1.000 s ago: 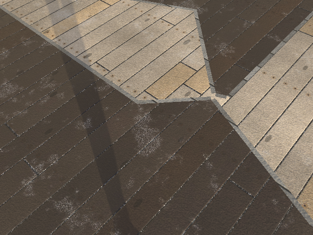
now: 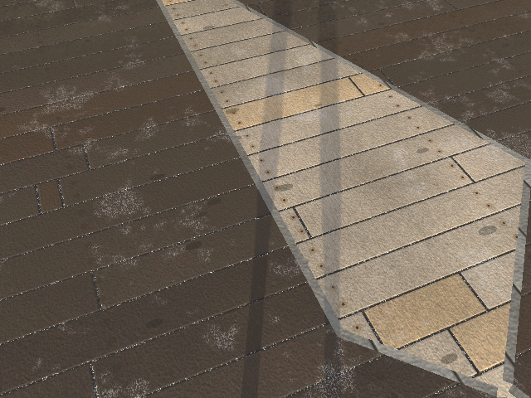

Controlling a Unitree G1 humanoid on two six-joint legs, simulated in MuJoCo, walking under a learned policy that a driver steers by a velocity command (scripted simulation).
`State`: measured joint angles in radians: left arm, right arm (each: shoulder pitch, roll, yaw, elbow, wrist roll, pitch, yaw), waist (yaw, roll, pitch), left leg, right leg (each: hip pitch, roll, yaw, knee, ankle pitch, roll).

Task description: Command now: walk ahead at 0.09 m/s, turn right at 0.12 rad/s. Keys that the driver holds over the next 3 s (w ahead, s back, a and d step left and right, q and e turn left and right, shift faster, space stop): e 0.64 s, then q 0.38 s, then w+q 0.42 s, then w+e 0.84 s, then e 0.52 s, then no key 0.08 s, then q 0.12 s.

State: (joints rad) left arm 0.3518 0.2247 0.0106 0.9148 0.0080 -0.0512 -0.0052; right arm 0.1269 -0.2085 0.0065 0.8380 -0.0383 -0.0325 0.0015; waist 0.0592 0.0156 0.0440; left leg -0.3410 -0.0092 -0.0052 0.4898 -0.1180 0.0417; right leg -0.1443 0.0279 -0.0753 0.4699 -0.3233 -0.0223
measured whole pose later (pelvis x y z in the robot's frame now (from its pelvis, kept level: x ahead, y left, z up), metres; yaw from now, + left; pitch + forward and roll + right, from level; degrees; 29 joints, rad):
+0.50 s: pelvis -0.02 -0.03 +0.00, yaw -16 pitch +0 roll +2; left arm 0.28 0.25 0.06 0.81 0.02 0.05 0.01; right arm 0.16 -0.27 -0.06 0.85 -0.02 0.05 -0.03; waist 0.01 0.03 0.04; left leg -0.49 0.01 0.02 0.96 -0.39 -0.01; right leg -0.26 0.04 0.01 0.52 -0.26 -0.07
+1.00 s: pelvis -0.01 -0.01 +0.01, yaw -17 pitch +0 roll -1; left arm 0.18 0.25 0.03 0.82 0.01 0.03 0.03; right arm 0.22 -0.24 -0.03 0.87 -0.01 0.02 -0.01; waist -0.01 -0.02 0.04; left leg -0.22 -0.05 -0.10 0.46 -0.23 0.03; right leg -0.24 0.08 0.04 0.54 -0.33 -0.03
